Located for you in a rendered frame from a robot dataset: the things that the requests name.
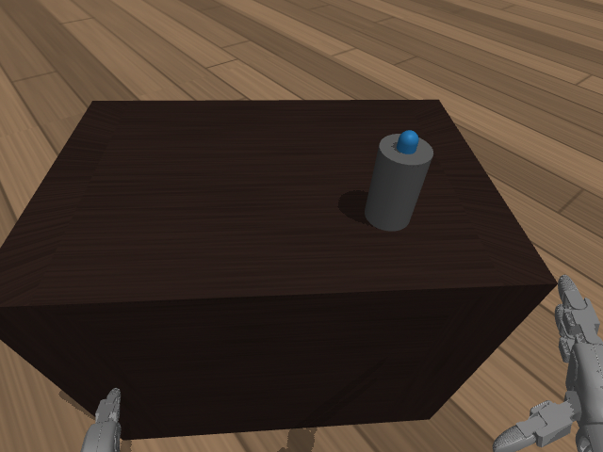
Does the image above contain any left robot hand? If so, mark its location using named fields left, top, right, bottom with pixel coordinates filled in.
left=80, top=388, right=121, bottom=452

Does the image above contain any right robot arm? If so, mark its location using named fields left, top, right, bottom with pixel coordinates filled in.
left=576, top=422, right=603, bottom=452

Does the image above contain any bottle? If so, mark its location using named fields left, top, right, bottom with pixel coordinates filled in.
left=365, top=130, right=433, bottom=232

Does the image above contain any right robot hand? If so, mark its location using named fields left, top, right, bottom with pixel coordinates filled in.
left=493, top=275, right=603, bottom=452

